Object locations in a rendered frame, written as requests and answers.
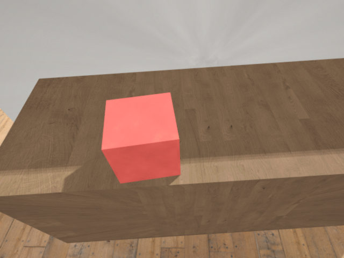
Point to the pedestal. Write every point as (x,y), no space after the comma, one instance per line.
(261,148)

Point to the carton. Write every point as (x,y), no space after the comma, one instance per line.
(140,138)

